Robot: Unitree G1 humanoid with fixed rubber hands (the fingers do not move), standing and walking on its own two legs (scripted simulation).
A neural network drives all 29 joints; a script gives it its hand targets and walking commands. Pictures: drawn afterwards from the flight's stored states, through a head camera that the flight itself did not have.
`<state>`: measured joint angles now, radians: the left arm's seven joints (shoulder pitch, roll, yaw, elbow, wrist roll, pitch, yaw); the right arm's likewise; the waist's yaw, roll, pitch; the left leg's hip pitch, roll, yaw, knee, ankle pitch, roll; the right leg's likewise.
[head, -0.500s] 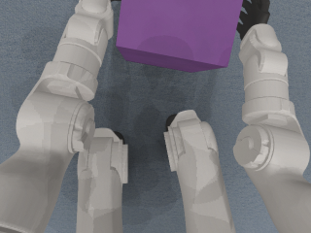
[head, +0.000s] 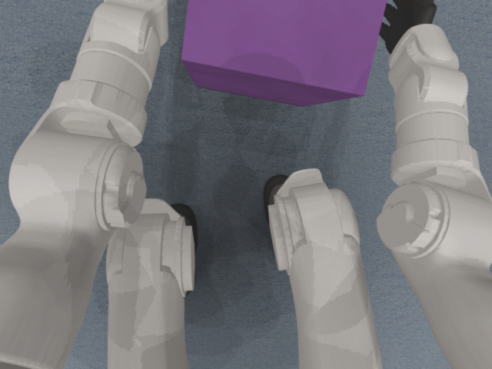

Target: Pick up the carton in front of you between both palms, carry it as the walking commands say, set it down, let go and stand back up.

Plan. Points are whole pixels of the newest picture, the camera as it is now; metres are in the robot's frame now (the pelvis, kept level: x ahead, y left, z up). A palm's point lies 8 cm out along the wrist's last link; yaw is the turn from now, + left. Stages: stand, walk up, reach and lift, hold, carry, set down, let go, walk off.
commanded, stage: set down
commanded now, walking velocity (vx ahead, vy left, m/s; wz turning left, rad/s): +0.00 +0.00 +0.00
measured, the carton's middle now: (272, 19) +0.53 -0.12 -0.25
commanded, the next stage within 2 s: let go in 1.48 s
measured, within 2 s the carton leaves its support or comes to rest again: neither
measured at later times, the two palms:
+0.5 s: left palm out of the picture +0.59 +0.05 -0.18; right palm (434, 22) +0.49 -0.32 -0.18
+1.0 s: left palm out of the picture +0.61 +0.04 -0.01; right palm out of the picture +0.49 -0.32 -0.01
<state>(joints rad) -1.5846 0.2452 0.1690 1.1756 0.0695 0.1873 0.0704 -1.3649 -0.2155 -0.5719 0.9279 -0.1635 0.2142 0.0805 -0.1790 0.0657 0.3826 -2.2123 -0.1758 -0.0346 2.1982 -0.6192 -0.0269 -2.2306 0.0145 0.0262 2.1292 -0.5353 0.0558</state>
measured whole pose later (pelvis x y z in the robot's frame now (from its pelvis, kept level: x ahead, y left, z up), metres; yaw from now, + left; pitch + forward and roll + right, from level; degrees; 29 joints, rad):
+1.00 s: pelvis +0.01 -0.01 +0.09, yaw -2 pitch +45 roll +1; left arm -1.46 0.36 0.13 1.04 -0.03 0.23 0.09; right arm -1.26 -0.29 -0.36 0.87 0.10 0.20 -0.06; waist -0.18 0.05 0.08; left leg -2.05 -0.08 -0.02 1.85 -0.58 -0.02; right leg -2.12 0.03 0.02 1.79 -0.45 0.00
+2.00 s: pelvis +0.09 -0.04 +0.35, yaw -3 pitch +29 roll +1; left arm -0.43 0.10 0.18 0.59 0.10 0.11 0.09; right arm -0.34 -0.23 -0.18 0.58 -0.02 0.07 0.13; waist -0.10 0.00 -0.03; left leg -0.95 -0.04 -0.08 0.77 -0.33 -0.04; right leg -1.02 0.04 0.03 0.77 -0.25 -0.03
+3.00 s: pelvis +0.13 -0.01 +0.39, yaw -4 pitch -2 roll -1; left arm 0.20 0.23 0.02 0.57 0.04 0.06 0.01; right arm 0.20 -0.27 -0.04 0.49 -0.03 0.12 -0.01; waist -0.01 0.03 0.02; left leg -0.14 -0.03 -0.06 0.52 -0.35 0.01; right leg -0.21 0.04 0.04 0.51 -0.27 0.00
